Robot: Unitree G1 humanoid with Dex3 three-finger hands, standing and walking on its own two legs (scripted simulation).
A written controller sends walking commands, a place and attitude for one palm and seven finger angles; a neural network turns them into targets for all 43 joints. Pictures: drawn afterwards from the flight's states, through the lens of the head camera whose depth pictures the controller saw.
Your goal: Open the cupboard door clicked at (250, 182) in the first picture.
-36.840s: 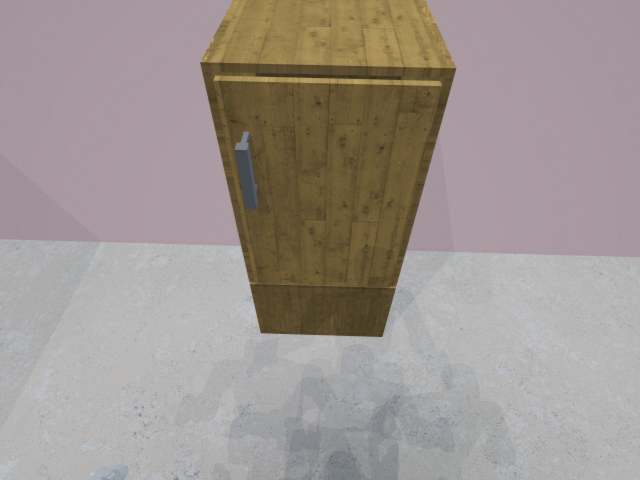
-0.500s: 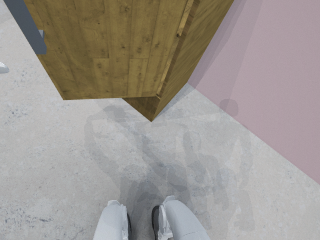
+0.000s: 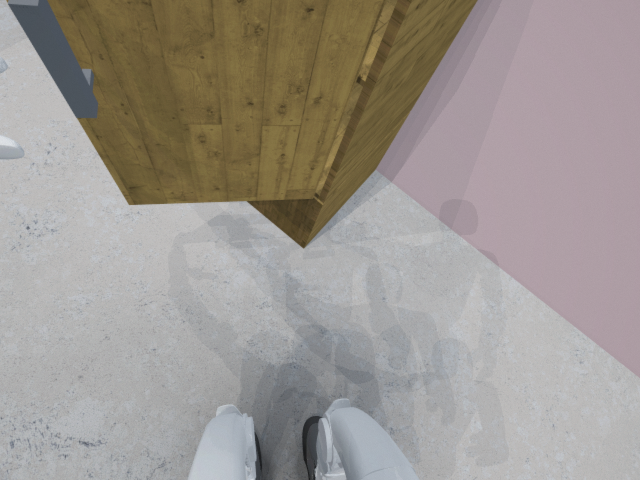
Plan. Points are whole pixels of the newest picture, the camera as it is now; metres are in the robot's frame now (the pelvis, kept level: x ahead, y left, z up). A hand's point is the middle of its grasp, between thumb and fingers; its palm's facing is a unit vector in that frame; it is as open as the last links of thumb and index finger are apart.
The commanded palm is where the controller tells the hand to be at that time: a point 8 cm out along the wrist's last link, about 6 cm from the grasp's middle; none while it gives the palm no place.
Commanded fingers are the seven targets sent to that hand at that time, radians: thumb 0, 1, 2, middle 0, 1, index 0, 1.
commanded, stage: move the hooked fingers beside the handle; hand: left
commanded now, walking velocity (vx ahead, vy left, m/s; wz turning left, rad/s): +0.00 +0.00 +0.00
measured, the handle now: (63, 47) +0.58 +0.24 +0.07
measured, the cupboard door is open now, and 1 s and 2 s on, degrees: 46 46 46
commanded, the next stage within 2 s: slide the fingers in behind the handle in 0.30 s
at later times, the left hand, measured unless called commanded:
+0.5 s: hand out of the picture +0.52 +0.31 +0.07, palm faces +0.08 -1.00 -0.01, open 14.0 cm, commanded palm +0.51 +0.33 +0.07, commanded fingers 0.00 -0.50 0.30 -0.30 -1.20 -0.30 -1.20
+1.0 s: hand (13, 92) +0.52 +0.28 +0.07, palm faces +0.05 -1.00 +0.01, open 14.0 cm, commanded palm +0.51 +0.30 +0.07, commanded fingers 0.00 -0.50 0.30 -0.30 -1.20 -0.30 -1.20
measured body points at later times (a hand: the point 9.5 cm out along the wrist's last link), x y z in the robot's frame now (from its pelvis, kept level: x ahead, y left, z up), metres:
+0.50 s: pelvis -0.01 +0.00 -0.01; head +0.17 +0.05 +0.40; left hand +0.51 +0.36 +0.07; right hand -0.02 -0.27 -0.09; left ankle +0.00 +0.05 -0.66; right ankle +0.01 -0.12 -0.66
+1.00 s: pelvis +0.00 +0.00 +0.00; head +0.17 +0.06 +0.41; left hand +0.51 +0.34 +0.07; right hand -0.02 -0.27 -0.09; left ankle +0.00 +0.05 -0.66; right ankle +0.01 -0.12 -0.66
